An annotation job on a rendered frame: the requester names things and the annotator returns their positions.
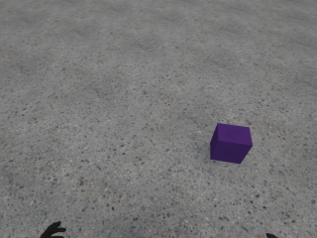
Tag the robot left hand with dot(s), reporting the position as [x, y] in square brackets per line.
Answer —
[52, 229]

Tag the carton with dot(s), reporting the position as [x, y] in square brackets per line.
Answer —
[230, 143]

